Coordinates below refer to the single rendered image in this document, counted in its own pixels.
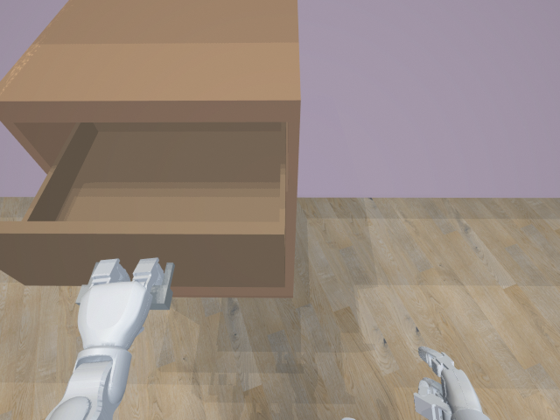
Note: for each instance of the drawer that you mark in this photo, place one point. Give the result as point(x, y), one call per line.
point(206, 196)

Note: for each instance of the left robot hand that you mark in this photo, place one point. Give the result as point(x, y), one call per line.
point(112, 312)

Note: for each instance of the right robot hand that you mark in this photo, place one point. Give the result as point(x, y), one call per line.
point(437, 401)

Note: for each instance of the handle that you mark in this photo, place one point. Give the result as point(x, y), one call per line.
point(162, 294)

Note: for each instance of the left robot forearm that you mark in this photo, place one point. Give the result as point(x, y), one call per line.
point(97, 385)

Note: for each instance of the cabinet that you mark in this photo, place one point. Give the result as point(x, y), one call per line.
point(163, 61)

